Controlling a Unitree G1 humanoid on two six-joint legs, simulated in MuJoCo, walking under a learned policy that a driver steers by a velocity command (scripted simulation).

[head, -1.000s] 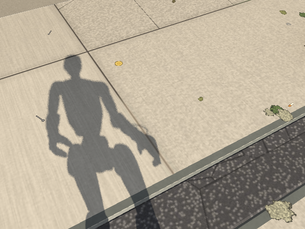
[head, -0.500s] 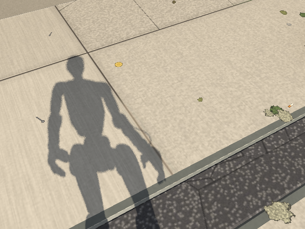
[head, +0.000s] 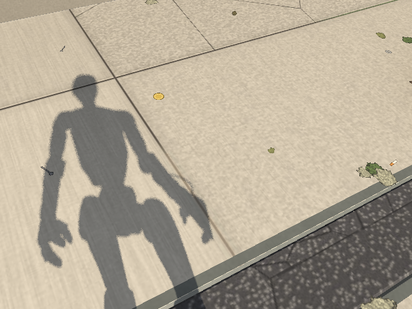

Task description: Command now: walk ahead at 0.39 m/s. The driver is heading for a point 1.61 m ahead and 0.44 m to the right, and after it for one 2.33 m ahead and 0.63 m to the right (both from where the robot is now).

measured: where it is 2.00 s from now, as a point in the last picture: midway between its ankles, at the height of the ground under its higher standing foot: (223, 165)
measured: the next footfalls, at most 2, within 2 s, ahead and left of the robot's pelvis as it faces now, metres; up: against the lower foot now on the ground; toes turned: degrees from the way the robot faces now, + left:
right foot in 0.46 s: +0.42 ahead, -0.11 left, +0.00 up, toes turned -2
left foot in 0.98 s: +0.72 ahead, +0.13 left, +0.00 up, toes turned +3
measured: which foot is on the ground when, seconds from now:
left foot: down 0.00-0.48, up 0.50-0.96, down 0.98-1.00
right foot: up 0.00-0.44, down 0.46-1.00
